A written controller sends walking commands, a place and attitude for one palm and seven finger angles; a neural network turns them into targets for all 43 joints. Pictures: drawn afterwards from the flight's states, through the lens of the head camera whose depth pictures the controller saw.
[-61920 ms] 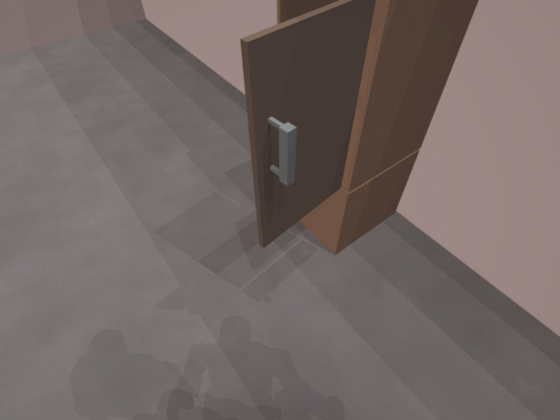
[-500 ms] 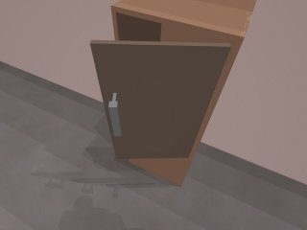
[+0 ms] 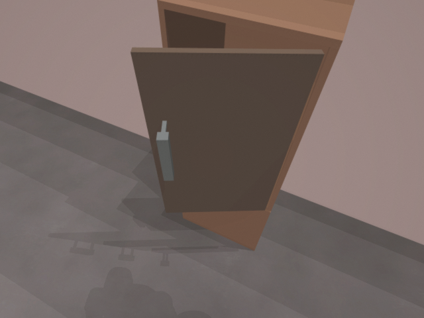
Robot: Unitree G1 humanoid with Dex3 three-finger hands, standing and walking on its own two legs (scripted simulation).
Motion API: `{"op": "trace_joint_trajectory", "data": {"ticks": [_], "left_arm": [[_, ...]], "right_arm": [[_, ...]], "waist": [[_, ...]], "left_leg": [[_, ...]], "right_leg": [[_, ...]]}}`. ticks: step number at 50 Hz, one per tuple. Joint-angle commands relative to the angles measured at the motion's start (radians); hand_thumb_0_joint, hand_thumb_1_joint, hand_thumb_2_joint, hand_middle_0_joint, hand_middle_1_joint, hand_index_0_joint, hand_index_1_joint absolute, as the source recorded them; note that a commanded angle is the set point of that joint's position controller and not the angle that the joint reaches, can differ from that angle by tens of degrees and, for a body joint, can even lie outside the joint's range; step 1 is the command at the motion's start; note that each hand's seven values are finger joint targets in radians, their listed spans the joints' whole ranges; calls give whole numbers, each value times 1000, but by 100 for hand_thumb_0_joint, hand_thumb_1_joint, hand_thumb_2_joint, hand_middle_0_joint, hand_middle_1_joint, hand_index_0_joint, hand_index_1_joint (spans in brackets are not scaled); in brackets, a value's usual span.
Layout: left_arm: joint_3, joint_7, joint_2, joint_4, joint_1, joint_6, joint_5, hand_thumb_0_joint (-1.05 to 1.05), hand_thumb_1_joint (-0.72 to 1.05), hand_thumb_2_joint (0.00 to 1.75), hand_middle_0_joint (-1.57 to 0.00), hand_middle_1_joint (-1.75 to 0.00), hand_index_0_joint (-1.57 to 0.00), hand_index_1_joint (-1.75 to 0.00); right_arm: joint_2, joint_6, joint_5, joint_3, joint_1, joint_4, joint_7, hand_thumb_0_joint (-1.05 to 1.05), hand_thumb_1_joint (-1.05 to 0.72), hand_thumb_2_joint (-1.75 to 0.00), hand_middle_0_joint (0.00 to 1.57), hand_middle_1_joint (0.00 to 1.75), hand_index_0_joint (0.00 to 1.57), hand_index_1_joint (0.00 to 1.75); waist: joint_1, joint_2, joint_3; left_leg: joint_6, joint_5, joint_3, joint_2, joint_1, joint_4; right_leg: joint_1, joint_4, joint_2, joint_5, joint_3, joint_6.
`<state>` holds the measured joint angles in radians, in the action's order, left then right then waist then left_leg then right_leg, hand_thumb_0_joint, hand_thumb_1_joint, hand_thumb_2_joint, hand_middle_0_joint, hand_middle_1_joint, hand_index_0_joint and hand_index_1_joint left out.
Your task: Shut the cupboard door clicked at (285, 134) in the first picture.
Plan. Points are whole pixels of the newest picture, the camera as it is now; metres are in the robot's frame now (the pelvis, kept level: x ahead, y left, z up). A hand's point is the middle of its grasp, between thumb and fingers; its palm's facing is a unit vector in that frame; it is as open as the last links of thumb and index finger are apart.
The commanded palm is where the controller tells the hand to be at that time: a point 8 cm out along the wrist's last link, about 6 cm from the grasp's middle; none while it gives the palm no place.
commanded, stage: look again from close up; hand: left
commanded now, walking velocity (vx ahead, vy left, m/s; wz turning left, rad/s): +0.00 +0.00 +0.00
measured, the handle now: (166, 151) +0.47 +0.14 +0.01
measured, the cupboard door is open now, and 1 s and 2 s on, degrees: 28 28 28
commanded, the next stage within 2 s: raise the hand and make a fist in 0.42 s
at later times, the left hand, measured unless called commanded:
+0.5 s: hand out of the picture +0.01 +0.16 -0.17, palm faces -0.01 -0.98 -0.20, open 7.4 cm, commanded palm none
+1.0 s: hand out of the picture +0.12 +0.16 -0.08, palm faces +0.18 -0.98 -0.03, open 5.9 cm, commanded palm +0.12 +0.21 -0.05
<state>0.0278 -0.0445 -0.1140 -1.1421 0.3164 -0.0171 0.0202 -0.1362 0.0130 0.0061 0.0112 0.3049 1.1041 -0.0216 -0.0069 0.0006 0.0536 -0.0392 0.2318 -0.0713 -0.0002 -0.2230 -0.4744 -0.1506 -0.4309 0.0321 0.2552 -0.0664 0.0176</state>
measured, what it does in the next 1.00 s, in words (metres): lowers itself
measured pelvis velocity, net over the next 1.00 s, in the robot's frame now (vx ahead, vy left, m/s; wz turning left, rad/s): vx -0.02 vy -0.04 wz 0.03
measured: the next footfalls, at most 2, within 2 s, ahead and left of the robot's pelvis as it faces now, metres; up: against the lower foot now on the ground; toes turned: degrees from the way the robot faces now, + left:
none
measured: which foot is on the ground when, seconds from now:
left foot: down 0.00-1.00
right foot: down 0.00-1.00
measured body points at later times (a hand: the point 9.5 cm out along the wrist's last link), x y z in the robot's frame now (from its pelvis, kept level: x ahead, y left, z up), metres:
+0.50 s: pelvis +0.00 -0.01 +0.00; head +0.01 -0.01 +0.45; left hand +0.01 +0.21 -0.16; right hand +0.00 -0.23 -0.16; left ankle +0.02 +0.09 -0.74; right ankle -0.02 -0.13 -0.74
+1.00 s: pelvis -0.02 -0.04 -0.10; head +0.02 -0.03 +0.35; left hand +0.10 +0.21 -0.08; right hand +0.22 -0.28 -0.13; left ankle +0.02 +0.09 -0.74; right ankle -0.02 -0.13 -0.74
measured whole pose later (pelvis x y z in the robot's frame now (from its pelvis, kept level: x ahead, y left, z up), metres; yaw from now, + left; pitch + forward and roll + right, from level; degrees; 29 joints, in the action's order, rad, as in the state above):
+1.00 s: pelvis -0.02 -0.04 -0.10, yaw +2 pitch +13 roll -1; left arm -0.14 0.23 -0.17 -0.06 0.59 -0.51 -0.24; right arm -0.26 0.27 0.00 -0.07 0.14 0.52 -0.01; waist 0.05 0.03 -0.13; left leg 0.02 0.50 0.01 -0.04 -0.90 -1.18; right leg -0.82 -1.19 0.03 0.58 -0.12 -0.06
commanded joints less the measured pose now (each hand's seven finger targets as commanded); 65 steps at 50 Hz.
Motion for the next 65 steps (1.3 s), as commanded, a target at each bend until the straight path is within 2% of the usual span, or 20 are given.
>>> {"op": "trace_joint_trajectory", "data": {"ticks": [1,9,25,26,27,28,29,30,31,33,37,40,43,46,49,53,57,60,62,65], "left_arm": [[-25,-3,-119,48,71,-22,-4,0,90,90,-20,-30,-20,-30],[-24,4,-107,69,55,-9,-1,0,90,90,-20,-30,-20,-30],[-30,7,-150,73,35,-14,-6,0,90,90,-20,-30,-20,-30],[-28,-29,-161,49,94,-18,3,0,90,90,-20,-30,-20,-30],[-431,-32,-743,1701,-828,-307,-114,0,90,90,-20,-30,-20,-30],[-65,-24,-245,1365,-110,-220,-136,0,90,90,-22,-32,-22,-32],[-109,-78,-246,1343,-127,-168,-183,0,90,90,-24,-34,-24,-34],[37,-76,37,1029,139,-55,-173,0,90,90,-25,-36,-25,-36],[13,-81,-39,1217,-64,-93,-191,0,90,90,-27,-38,-27,-38],[-69,-58,-79,1092,-13,-195,-172,0,90,90,-31,-42,-31,-42],[-171,131,-23,875,360,-483,-252,0,90,90,-38,-50,-38,-50],[-272,323,-100,889,410,-656,-320,0,90,90,-44,-56,-44,-56],[-301,351,-187,1111,313,-619,-308,0,90,90,-49,-62,-49,-62],[-282,288,-212,1402,177,-603,-298,0,90,90,-55,-68,-55,-68],[-224,236,-216,1659,-31,-683,-293,0,90,90,-60,-74,-60,-74],[-149,290,-162,1549,-16,-699,-307,0,90,90,-68,-82,-68,-82],[-174,372,-171,1318,159,-466,-331,0,90,90,-75,-90,-75,-90],[-254,364,-226,1325,233,-263,-340,0,90,90,-81,-96,-81,-96],[-329,296,-259,1426,200,-224,-343,0,90,90,-84,-100,-84,-100],[-356,171,-240,1531,175,-315,-329,0,90,90,-90,-106,-90,-106]], "right_arm": [[-94,27,5,-16,51,-73,-1,0,-90,-90,20,30,20,30],[-113,23,8,-20,42,-76,1,0,-90,-90,20,30,20,30],[-120,29,4,-15,11,-34,-2,0,-90,-90,20,30,20,30],[-150,22,-6,-20,-65,-99,7,0,-90,-90,20,30,20,30],[-368,210,-4,-69,-1,-402,-89,0,-90,-90,20,30,20,30],[-209,279,-44,-12,-79,-403,-90,0,-90,-90,20,30,20,30],[-240,309,-53,-13,-89,-352,-89,0,-90,-90,20,30,20,30],[-181,320,-57,-12,-115,-306,-66,0,-90,-90,20,30,20,30],[-234,332,-62,-32,-93,-386,-51,0,-90,-90,20,30,20,30],[-240,354,-37,-56,-114,-432,-44,0,-90,-90,20,30,20,30],[-211,361,-1,-98,-152,-527,10,0,-90,-90,20,30,20,30],[-215,336,-9,-118,-181,-598,35,0,-90,-90,20,30,20,30],[-213,309,-14,-117,-229,-695,31,0,-90,-90,20,30,20,30],[-199,299,-10,-109,-191,-726,19,0,-90,-90,20,30,20,30],[-206,302,1,-97,-148,-708,-8,0,-90,-90,20,30,20,30],[-223,314,-6,-87,-125,-673,-36,0,-90,-90,20,30,20,30],[-222,279,-42,-79,-133,-701,-60,0,-90,-90,20,30,20,30],[-208,234,-61,-72,-160,-765,-67,0,-90,-90,20,30,20,30],[-185,218,-54,-71,-169,-778,-68,0,-90,-90,20,30,20,30],[-161,219,-34,-64,-149,-761,-65,0,-90,-90,20,30,20,30]], "waist": [[-1,-81,-40],[12,12,76],[14,4,-7],[41,132,56],[-149,-41,-354],[2,-341,-485],[9,-311,-425],[-11,-190,-227],[-47,-157,-81],[-62,28,44],[73,372,-89],[109,240,-236],[124,-84,-353],[72,-200,-433],[-22,-128,-438],[-65,-34,-362],[-20,90,-343],[54,94,-411],[79,68,-448],[87,41,-436]], "left_leg": [[3,-73,138,-95,-29,67],[-13,70,161,-95,-97,158],[1,-126,98,-94,14,110],[32,-109,87,-113,-76,-63],[-6,-248,72,-48,257,-12],[12,-392,27,-31,310,17],[69,-353,59,-42,249,10],[51,-161,93,-48,76,51],[44,28,125,-34,-24,40],[37,146,127,0,-185,-52],[54,85,87,25,-445,-321],[69,31,58,47,-565,-463],[47,15,13,55,-552,-513],[24,0,47,26,-502,-555],[6,5,95,0,-493,-623],[6,111,118,-15,-592,-678],[10,171,99,-5,-678,-649],[12,144,84,12,-659,-596],[16,88,86,12,-608,-560],[21,12,101,-3,-550,-520]], "right_leg": [[-39,13,70,-3,69,-62],[-100,6,59,49,67,-51],[-62,44,84,-83,98,-48],[-87,74,119,-270,136,-35],[-113,-68,0,-292,50,-37],[-125,-98,-47,-148,-2,-56],[-109,-118,-55,-67,-27,-59],[-185,-123,-29,-23,-40,-38],[-218,-101,-19,-1,-29,-37],[-370,-117,-22,119,-40,-31],[-496,-302,-20,182,-9,-33],[-429,-458,15,-52,77,-35],[-457,-509,10,-19,114,-49],[-531,-527,-8,13,118,-50],[-642,-557,-35,18,103,-44],[-727,-546,-48,157,102,-41],[-629,-442,-24,293,155,-19],[-469,-396,11,274,194,-1],[-412,-410,16,165,173,5],[-424,-470,-13,10,94,-14]]}}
